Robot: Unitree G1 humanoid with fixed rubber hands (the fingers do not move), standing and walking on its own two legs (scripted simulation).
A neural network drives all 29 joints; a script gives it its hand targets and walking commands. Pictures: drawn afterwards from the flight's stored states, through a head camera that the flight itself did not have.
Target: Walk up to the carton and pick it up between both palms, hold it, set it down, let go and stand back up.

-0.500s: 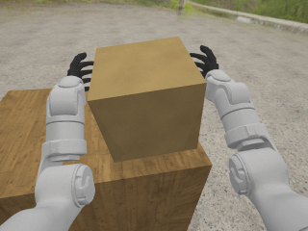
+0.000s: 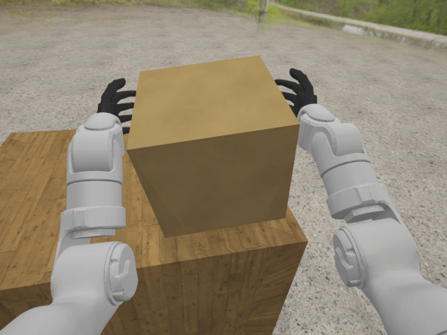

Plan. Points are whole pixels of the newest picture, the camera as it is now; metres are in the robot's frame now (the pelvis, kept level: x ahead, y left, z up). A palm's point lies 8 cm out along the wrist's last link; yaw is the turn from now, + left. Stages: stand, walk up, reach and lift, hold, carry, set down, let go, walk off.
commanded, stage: hold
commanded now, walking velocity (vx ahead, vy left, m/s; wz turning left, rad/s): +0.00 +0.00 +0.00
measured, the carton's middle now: (213, 145) +0.39 -0.01 +0.20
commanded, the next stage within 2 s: none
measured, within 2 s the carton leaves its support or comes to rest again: neither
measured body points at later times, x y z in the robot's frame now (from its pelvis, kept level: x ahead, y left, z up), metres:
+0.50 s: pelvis +0.00 +0.00 +0.00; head -0.08 +0.02 +0.44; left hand +0.39 +0.17 +0.26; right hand +0.38 -0.16 +0.28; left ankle +0.02 +0.13 -0.75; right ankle -0.01 -0.12 -0.75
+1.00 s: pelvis +0.00 +0.00 +0.00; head -0.08 +0.02 +0.44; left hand +0.39 +0.17 +0.26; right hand +0.38 -0.16 +0.29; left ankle +0.02 +0.13 -0.75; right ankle -0.01 -0.12 -0.75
